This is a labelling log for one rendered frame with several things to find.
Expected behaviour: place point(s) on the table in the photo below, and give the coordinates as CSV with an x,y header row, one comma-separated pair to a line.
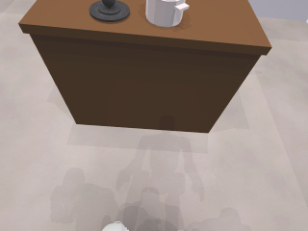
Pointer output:
x,y
134,74

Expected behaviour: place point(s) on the pot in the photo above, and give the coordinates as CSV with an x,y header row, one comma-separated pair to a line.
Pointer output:
x,y
165,13

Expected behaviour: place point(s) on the lid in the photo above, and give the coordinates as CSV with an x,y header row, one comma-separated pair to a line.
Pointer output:
x,y
117,12

